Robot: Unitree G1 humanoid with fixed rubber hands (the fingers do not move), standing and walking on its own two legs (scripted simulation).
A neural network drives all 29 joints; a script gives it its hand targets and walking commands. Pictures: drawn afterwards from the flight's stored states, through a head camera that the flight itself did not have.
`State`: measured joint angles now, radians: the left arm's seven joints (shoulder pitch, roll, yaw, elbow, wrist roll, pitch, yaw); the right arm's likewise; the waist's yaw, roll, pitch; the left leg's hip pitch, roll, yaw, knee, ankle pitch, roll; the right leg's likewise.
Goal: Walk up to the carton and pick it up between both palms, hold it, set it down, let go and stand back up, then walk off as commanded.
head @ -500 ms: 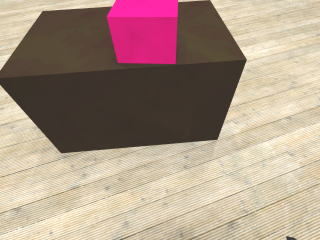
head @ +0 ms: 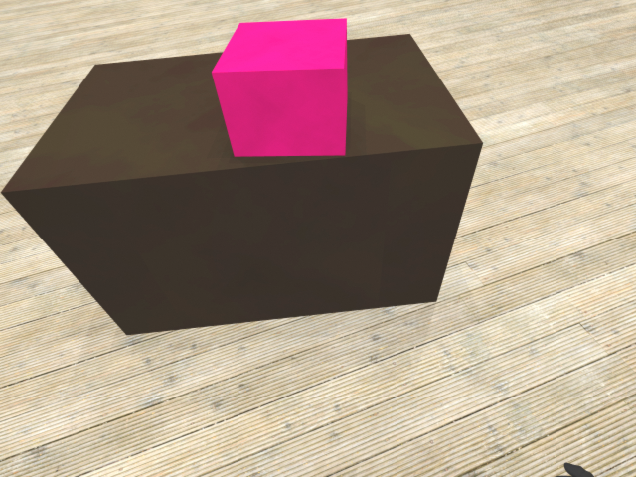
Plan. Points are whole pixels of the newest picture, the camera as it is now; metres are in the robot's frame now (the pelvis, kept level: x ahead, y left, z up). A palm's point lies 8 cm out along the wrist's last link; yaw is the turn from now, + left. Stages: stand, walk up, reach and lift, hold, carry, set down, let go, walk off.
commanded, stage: walk off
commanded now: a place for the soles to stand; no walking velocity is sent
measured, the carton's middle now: (290, 86) +0.97 +0.07 +0.03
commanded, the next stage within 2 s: stand in 0.14 s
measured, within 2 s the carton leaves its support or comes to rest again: neither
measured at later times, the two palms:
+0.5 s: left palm out of the picture +0.05 +0.29 -0.09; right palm out of the picture +0.03 -0.31 -0.11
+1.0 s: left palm out of the picture +0.03 +0.29 -0.10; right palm out of the picture +0.01 -0.31 -0.11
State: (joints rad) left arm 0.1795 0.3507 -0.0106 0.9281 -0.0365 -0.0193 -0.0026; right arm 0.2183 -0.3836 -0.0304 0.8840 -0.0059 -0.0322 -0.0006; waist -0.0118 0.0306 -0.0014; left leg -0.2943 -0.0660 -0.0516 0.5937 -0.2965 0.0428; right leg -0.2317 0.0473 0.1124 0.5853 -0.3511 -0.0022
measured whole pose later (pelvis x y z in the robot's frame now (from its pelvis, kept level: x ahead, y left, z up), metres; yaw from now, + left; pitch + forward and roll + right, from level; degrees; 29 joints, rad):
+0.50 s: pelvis -0.03 -0.01 +0.01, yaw +0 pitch -2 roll +0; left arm 0.18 0.34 -0.01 0.99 -0.04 -0.02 0.00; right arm 0.22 -0.38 -0.03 0.99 -0.01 -0.04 0.00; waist -0.01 0.03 -0.01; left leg -0.27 -0.06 -0.05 0.51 -0.20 0.03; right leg -0.23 0.05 0.11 0.54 -0.28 0.00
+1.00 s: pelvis -0.04 +0.00 +0.01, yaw +0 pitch -2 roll +0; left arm 0.18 0.33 -0.01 1.04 -0.04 -0.02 0.00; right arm 0.22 -0.38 -0.03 1.04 -0.01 -0.03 0.01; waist -0.01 0.03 -0.01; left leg -0.27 -0.06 -0.06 0.48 -0.17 0.03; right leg -0.23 0.05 0.11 0.51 -0.24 0.00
